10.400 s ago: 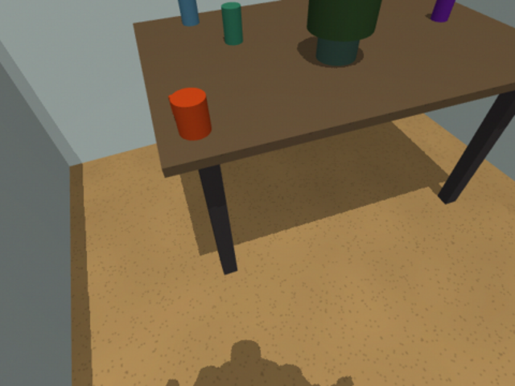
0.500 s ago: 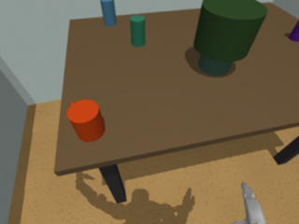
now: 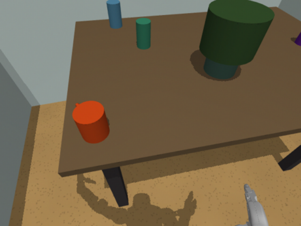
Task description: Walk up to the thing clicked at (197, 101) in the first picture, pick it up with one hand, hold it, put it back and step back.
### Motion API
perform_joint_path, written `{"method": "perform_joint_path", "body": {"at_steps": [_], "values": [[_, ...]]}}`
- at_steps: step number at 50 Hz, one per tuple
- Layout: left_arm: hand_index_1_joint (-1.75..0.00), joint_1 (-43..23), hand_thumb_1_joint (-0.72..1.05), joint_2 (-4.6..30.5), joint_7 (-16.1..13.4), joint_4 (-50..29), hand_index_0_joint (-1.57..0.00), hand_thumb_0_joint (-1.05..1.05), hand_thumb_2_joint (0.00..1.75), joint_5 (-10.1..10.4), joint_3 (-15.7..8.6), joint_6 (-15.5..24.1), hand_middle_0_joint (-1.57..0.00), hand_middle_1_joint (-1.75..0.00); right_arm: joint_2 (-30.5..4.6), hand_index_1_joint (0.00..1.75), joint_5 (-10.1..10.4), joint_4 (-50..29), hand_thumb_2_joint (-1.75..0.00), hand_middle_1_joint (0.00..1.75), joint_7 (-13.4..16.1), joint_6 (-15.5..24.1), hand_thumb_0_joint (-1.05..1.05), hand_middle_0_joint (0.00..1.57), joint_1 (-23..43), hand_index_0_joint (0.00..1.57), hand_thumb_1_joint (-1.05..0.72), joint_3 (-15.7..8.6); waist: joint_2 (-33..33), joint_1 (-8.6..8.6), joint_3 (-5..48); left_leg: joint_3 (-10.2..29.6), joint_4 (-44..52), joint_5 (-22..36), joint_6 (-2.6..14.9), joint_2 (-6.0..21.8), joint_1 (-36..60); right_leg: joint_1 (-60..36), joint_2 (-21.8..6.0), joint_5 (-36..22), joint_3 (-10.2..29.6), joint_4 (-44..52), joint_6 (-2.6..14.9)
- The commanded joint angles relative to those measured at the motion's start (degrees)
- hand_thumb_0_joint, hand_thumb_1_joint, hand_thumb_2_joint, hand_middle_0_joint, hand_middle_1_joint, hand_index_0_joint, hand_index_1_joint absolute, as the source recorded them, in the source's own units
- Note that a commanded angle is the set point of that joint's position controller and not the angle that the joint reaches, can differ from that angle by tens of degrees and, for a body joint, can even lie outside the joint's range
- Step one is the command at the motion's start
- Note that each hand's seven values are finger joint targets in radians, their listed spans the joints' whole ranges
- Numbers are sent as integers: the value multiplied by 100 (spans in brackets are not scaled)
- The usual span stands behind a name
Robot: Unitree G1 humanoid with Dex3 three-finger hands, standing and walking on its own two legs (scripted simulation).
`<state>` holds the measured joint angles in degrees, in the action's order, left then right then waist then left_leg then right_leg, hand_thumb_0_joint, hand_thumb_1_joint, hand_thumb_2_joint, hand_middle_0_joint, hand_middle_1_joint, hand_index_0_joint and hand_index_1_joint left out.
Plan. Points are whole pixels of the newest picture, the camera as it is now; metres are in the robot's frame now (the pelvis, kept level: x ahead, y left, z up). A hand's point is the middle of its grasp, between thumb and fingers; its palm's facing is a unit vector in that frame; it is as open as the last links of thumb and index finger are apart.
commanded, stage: go down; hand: left
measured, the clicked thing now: (89, 119) +0.44 +0.20 +0.02
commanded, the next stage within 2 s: approach in 0.32 s
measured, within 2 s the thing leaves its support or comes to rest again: neither
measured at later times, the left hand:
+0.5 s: hand out of the picture +0.33 +0.39 +0.17, palm faces +0.20 -0.98 +0.00, open 17.4 cm
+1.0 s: hand (66, 125) +0.40 +0.26 +0.05, palm faces +0.06 -1.00 +0.06, open 17.5 cm
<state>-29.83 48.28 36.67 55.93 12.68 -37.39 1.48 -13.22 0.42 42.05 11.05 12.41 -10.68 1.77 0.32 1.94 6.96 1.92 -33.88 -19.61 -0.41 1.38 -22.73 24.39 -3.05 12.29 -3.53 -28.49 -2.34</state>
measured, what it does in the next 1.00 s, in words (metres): stands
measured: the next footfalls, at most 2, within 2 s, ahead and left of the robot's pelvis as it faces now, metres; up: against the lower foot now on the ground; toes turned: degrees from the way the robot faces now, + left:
none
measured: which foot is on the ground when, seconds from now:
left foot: down 0.00-1.00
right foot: down 0.00-1.00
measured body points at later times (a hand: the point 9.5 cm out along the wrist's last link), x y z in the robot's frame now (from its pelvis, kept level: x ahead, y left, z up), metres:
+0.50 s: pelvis +0.00 +0.00 +0.00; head +0.02 +0.01 +0.45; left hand +0.32 +0.44 +0.17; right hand +0.15 -0.26 -0.08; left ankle -0.03 +0.12 -0.73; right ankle +0.01 -0.15 -0.73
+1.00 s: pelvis -0.02 +0.00 -0.02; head +0.05 +0.02 +0.42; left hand +0.39 +0.31 +0.05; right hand +0.13 -0.27 -0.08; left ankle -0.03 +0.12 -0.73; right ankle +0.01 -0.15 -0.73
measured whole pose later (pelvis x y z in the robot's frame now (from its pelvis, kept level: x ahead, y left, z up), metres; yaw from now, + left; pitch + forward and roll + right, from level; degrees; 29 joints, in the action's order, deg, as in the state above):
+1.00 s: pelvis -0.02 +0.00 -0.02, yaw -1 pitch +13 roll -2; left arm -29.7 29.3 23.4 51.7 13.3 -27.0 14.3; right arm -13.4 -0.7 31.1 5.2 10.8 -13.5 -0.3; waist 1.6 5.5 5.5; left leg 1.1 -44.7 -23.4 -0.8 2.1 -34.0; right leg 36.7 -2.5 15.8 -2.1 -39.9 -2.0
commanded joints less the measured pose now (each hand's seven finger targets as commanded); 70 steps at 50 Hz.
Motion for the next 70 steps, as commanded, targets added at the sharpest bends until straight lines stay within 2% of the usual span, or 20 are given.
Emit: {"method": "perform_joint_path", "body": {"at_steps": [1,6,9,14,16,17,22,26,31,36,38,39,41,43,47,48,53,55,64,70], "values": [[-3,-2092,-52,2230,-36,-1462,-6,0,4,175,-228,338,-5,-4,-941,5,-12,-805,-5,5,79,321,0,5,453,5,53,-331,-1212,-30,1486,24,392,2445,-68,-138,943,-599,273,-1210,-118,125,355],[-4,-1933,-53,2449,-58,-1429,-6,0,4,185,-477,322,-5,-4,-911,5,-4,-839,-5,5,62,310,0,5,250,5,53,-303,-1128,-80,1575,-6,357,2537,-48,-173,863,-843,247,-1356,-99,110,338],[-4,-1838,-53,2185,10,-1199,-5,0,4,208,-301,287,-4,-4,-889,5,10,-943,-5,5,59,324,0,5,382,5,53,-297,-868,-28,1337,-42,378,2353,5,-207,685,-815,238,-1326,-66,102,323],[-3,-1986,-53,2508,-42,-1493,-5,0,3,167,-530,315,-4,-3,-961,5,-14,-1211,-5,5,80,329,0,5,419,5,53,-318,-983,-96,1502,-44,408,2343,-18,-195,753,-908,245,-1305,-80,93,328],[-3,-1831,-54,2014,9,-1130,-5,0,4,205,-204,221,-4,-4,-759,5,11,-1029,-5,5,69,279,0,5,269,5,53,-194,-825,-11,1294,-49,415,2123,29,-222,640,-794,241,-1191,-64,121,311],[-3,-1886,-54,2248,10,-1334,-5,0,3,246,-397,260,-4,-4,-984,5,9,-1154,-6,5,98,309,0,5,328,5,52,-339,-862,-22,1465,-40,405,2210,16,-221,719,-863,228,-1252,-58,100,310],[-5,-1911,-49,2421,-56,-1279,-5,0,3,126,-414,198,-5,-5,-940,5,-11,-1134,-5,5,123,310,0,5,350,5,56,-289,-926,-70,1397,-59,429,1997,23,-244,695,-846,227,-1115,-80,136,309],[-5,-1776,-50,2144,-27,-1024,-4,0,3,166,-240,324,-5,-4,-843,5,3,-964,-5,5,111,320,0,5,301,5,55,-238,-682,-6,1153,-46,418,1875,59,-243,501,-738,236,-1031,-82,104,294],[-5,-2023,-55,1325,-36,-890,-5,0,3,275,375,597,-5,-4,-742,5,-29,-784,-5,5,58,363,0,5,366,5,56,-139,-745,161,1018,-39,304,1624,54,-215,485,-197,235,-834,-71,-35,300],[-6,-2232,-58,887,-307,-1012,-5,0,3,282,602,1028,-5,-5,-932,5,-81,-1052,-4,5,-57,411,0,5,247,5,56,-291,-735,317,1326,-4,41,1576,12,-180,587,149,218,-767,-73,-260,294],[-5,-2367,-57,973,-489,-1269,-6,0,2,307,475,1208,-5,-5,-1046,5,-84,-1129,-4,5,-111,394,0,5,19,5,56,-396,-933,343,1596,34,-92,1814,-36,-136,753,277,229,-824,-90,-368,298],[-5,-2256,-55,704,-562,-1105,-6,0,2,313,604,1245,-6,-5,-829,5,-79,-1125,-4,5,-171,366,0,5,-11,5,56,-238,-848,300,1520,37,-151,1779,-24,-135,629,303,221,-772,-83,-403,310],[-6,-2274,-57,646,-756,-1461,-6,0,4,314,572,1418,-6,-6,-1135,5,-76,-1474,-5,5,-230,341,0,5,34,5,56,-565,-864,330,1783,27,-301,2022,-54,-115,678,345,217,-932,-56,-537,314],[-5,-2212,-56,306,-947,-1505,-6,0,3,263,733,1532,-6,-5,-887,5,-88,-1508,-5,5,-342,254,0,5,-75,5,55,-390,-875,247,1734,-3,-445,2001,-57,-125,474,394,198,-907,-31,-627,312],[-4,-1882,-53,26,-1404,-1687,-7,0,2,247,677,1775,-5,-5,-1008,5,-100,-1847,-4,5,-528,103,0,5,-141,5,55,-634,-976,108,1967,14,-677,2243,-114,-71,214,336,214,-978,-7,-941,356],[-5,-1987,-53,196,-1554,-1862,-7,0,3,219,472,1837,-5,-6,-1094,5,-115,-1975,-5,5,-566,71,0,5,-131,5,55,-722,-992,61,2248,3,-780,2349,-112,-73,171,267,199,-1103,7,-1032,352],[-4,-2054,-50,-536,-2200,-2404,-7,0,2,34,879,1902,-6,-5,-991,5,-88,-2642,-5,5,-712,-132,0,5,-128,5,53,-814,-897,7,2456,-6,-880,2177,-153,-18,-64,109,225,-997,23,-1306,372],[-4,-1675,-50,-540,-2389,-2405,-7,0,2,-10,797,1890,-6,-5,-979,5,-63,-2715,-5,5,-735,-225,0,5,-236,5,53,-857,-771,-69,2396,-46,-921,2198,-142,-38,-231,-78,224,-1097,47,-1378,354],[-2,-1563,-56,-1497,-2547,-2644,-9,0,0,25,1441,1592,-7,-4,-810,5,46,-2928,-5,5,-769,-431,0,5,-868,5,53,-920,-282,221,1722,-202,-906,1326,-1,-111,-567,120,209,-835,149,-1338,266],[-1,-1634,-54,-1482,-2709,-2930,-8,0,0,2,1421,1543,-6,-2,-883,5,74,-3094,-5,5,-778,-462,0,5,-798,5,54,-977,-191,152,1670,-199,-875,1287,5,-129,-488,165,193,-800,132,-1371,261]]}}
